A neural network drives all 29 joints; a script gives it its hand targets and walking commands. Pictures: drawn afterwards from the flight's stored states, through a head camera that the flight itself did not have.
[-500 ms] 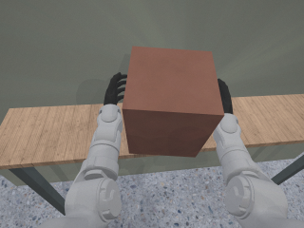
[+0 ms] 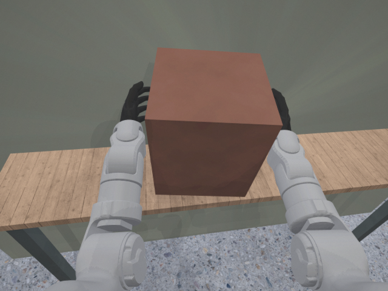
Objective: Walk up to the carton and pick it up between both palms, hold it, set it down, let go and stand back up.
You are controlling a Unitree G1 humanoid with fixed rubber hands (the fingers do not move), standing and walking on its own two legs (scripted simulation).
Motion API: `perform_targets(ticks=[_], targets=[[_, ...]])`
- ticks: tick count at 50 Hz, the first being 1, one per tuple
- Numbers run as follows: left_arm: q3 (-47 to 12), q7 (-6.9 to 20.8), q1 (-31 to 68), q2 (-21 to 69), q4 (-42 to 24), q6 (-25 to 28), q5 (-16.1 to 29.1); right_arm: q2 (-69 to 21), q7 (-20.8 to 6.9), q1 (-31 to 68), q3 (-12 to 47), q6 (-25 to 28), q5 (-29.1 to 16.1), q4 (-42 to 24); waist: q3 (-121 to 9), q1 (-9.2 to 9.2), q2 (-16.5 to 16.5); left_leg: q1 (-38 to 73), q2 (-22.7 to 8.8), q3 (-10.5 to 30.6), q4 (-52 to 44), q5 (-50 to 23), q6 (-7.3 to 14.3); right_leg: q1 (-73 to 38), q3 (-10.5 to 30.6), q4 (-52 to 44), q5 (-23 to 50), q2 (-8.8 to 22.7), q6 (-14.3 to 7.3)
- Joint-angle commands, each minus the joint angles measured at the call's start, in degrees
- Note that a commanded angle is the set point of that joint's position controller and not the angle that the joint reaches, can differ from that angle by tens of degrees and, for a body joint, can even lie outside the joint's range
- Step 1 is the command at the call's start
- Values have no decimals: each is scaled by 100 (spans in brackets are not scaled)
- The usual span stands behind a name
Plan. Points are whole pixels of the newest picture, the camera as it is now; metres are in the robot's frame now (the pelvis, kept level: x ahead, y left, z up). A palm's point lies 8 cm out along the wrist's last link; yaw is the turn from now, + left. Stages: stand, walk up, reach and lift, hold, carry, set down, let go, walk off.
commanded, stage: reach and lift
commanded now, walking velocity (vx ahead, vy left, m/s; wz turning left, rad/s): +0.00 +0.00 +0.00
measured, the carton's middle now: (204, 128) +0.41 -0.02 +0.14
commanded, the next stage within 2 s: hold in 1.68 s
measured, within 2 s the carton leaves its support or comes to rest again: neither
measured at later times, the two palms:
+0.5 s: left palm (123, 114) +0.38 +0.14 +0.20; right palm (279, 124) +0.36 -0.16 +0.19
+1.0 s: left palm (117, 97) +0.38 +0.15 +0.23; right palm (283, 96) +0.38 -0.15 +0.25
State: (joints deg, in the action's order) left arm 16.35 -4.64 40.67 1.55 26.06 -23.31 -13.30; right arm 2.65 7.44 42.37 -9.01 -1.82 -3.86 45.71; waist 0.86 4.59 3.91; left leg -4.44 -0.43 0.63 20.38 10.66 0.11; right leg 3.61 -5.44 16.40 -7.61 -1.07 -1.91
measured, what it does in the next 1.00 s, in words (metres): stands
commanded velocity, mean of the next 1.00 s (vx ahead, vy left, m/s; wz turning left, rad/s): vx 0.00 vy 0.00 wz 0.00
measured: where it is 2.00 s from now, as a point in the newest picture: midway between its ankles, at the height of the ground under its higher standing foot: outside the picture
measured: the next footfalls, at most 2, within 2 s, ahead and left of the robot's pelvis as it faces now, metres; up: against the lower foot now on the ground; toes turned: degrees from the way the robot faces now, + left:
none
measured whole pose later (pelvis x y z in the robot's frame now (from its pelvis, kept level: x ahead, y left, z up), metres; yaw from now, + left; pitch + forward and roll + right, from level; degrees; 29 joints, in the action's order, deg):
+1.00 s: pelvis -0.01 +0.01 +0.00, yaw -1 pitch -4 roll -1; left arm 17.2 -6.0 49.2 -3.2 25.4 -43.2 -7.9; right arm 8.2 12.4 56.4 -3.1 -25.8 -17.4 45.6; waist -5.3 5.0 0.3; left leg -8.7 -0.2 0.3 23.7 11.5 1.0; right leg 7.2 -4.1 17.7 -7.0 -1.2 -1.0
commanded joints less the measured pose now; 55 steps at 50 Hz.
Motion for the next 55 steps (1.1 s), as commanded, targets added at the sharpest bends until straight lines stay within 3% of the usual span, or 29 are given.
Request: perform_targets(ticks=[1, 9, 19, 26, 34, 45, 55], targets=[[-2564, 948, 4200, 3273, -1168, -69, 431, -3075, -466, 4837, 1889, 158, -206, -1884, -2954, 109, -398, 427, 266, -51, -203, -1425, -141, -1502, 113, 151, 2019, -7, 487], [-2792, 930, 4428, 3390, -1542, -525, 480, -2919, -508, 5084, 1829, -146, -438, -2169, -2867, 305, -664, 1184, 138, 27, -24, -1948, -362, -872, -93, 17, 1342, -162, 367], [-3006, 690, 4796, 3544, -1646, -908, 772, -3042, -584, 5743, 2007, -514, -726, -2405, -3082, 165, -689, 1253, 17, 67, 51, -1939, -304, -499, -7, -27, 756, -235, 268], [-2893, 594, 5210, 3412, -1570, -1124, 1015, -3362, -566, 6111, 2184, -955, -1028, -2323, -3309, 1, -537, 760, 78, 41, 10, -1542, -107, -688, 198, 22, 772, -231, 318], [-2717, 596, 5745, 3238, -1398, -1320, 1233, -3699, -426, 6320, 2296, -1548, -1470, -2053, -3429, -35, -482, 266, 183, 32, -37, -1084, -9, -794, 373, 59, 835, -226, 421], [-2594, 667, 6423, 3220, -1329, -1363, 1506, -3774, -238, 6502, 2206, -2189, -1936, -1866, -3531, 155, -625, -86, 254, 130, -92, -747, -150, -763, 437, 94, 1000, -258, 458], [-2533, 668, 6586, 3110, -1617, -1489, 1572, -3749, -137, 6529, 2393, -2534, -2396, -2065, -3728, 112, -648, 33, 261, 214, 65, -1306, -238, -843, 451, 171, 1463, -350, 480]])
